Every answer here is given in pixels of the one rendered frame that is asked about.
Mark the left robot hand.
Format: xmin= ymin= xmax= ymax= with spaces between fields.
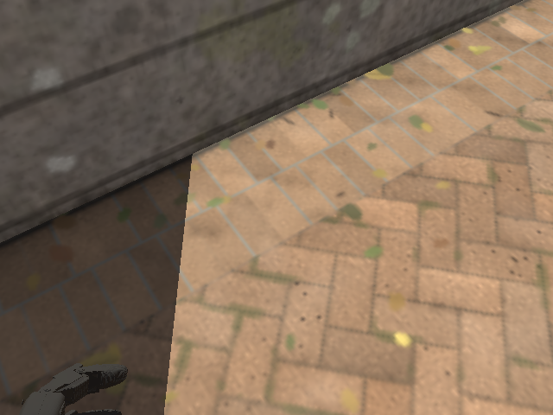
xmin=19 ymin=363 xmax=128 ymax=415

